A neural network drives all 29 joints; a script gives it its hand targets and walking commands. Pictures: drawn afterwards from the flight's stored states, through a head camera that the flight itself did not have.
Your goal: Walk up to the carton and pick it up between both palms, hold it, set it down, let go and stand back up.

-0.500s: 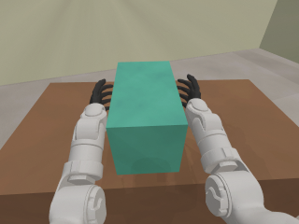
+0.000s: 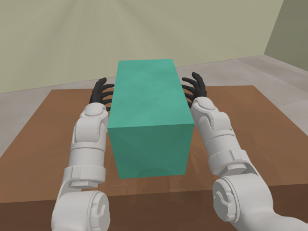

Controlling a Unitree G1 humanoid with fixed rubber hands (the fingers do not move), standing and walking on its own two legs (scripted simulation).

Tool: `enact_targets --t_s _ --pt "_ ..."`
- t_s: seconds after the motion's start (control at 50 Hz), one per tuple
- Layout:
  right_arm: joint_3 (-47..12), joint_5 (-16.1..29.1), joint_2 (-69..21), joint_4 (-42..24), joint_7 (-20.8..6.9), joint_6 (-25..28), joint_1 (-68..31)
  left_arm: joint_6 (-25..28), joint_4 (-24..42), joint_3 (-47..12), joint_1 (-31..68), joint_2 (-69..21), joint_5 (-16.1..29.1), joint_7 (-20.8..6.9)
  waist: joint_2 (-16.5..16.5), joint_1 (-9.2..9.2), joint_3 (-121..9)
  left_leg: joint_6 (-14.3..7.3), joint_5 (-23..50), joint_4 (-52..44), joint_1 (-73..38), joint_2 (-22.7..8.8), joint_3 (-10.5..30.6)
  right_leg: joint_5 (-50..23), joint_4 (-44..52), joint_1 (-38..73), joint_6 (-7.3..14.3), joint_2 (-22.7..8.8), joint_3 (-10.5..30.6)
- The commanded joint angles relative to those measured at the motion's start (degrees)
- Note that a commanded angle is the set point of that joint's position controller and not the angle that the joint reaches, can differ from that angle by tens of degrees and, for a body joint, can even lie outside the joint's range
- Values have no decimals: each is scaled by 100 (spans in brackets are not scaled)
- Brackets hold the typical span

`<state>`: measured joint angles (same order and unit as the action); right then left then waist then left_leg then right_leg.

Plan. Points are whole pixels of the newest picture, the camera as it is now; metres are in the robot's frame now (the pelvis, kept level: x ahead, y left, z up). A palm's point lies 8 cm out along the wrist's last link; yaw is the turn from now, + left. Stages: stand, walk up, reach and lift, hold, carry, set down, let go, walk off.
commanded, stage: hold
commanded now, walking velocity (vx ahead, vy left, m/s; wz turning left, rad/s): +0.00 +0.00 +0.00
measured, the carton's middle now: (148, 112) +0.41 +0.02 +0.17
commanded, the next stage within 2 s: none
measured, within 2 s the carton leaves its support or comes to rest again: neither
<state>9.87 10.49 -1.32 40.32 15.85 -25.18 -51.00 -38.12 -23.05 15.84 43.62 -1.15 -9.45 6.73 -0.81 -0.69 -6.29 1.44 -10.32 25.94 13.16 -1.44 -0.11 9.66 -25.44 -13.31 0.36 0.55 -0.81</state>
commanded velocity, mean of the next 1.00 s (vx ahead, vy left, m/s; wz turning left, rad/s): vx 0.00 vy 0.00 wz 0.00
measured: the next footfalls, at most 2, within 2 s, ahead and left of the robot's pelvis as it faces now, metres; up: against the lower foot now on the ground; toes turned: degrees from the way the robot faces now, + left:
none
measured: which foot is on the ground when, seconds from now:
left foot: down 0.00-1.00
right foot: down 0.00-1.00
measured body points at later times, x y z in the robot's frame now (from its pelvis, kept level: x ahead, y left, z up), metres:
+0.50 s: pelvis +0.00 +0.00 +0.00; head -0.06 +0.01 +0.45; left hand +0.38 +0.15 +0.22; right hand +0.40 -0.11 +0.23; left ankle +0.04 +0.13 -0.74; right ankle +0.05 -0.11 -0.74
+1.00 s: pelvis +0.00 +0.00 +0.00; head -0.06 +0.01 +0.45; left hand +0.38 +0.15 +0.22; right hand +0.40 -0.11 +0.23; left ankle +0.04 +0.13 -0.74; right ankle +0.05 -0.11 -0.74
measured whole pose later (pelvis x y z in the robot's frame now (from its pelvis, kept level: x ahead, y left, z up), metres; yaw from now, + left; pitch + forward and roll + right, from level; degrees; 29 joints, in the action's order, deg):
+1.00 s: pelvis +0.00 +0.00 +0.00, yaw +0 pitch -3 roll +0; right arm 9.5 12.0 -0.8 38.1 16.3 -28.3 -51.3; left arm -41.8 -19.8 15.8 43.6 -1.7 -11.1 6.0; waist -0.8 -0.9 -6.3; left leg 1.4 -10.4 25.9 12.9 -1.4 -0.1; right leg 9.8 -25.4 -13.0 0.4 0.6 -0.8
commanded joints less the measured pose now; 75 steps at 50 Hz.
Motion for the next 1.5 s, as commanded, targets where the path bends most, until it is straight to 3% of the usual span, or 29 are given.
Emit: enact_targets --t_s 0.0,0.04,0.14,0.26,0.4,1.48 --pt "-2598 675 -3872 -1736 -533 -4 -4872 146 1059 -2589 5064 -3613 551 -993 61 -564 -2138 -113 -106 -733 -618 437 100 -540 835 1589 -374 247 -27" --pt "-2680 786 -3916 -1926 -527 -28 -4863 129 1379 -2712 5094 -3671 623 -981 84 -581 -2422 -82 166 -668 -718 446 102 -799 775 1716 -379 272 -31" --pt "-2740 865 -3887 -2090 -485 -136 -4823 27 1487 -2813 5037 -3683 672 -976 91 -626 -2497 -61 234 -622 -767 462 117 -925 770 1725 -389 282 -15" --pt "-2538 732 -3748 -1630 -508 -238 -4795 -85 1096 -2480 4987 -3524 439 -1048 25 -582 -1890 -110 -305 -804 -570 435 101 -287 875 1468 -382 247 -40" --pt "-2621 829 -3880 -1969 -515 -169 -4966 -45 1382 -2720 5142 -3654 605 -1008 127 -585 -2314 -81 -59 -720 -665 446 100 -486 811 1566 -371 283 -34" --pt "-2641 904 -3820 -2080 -479 -185 -4912 -93 1424 -2750 4986 -3702 555 -986 115 -573 -2287 -60 44 -690 -708 456 104 -547 817 1541 -365 289 -20"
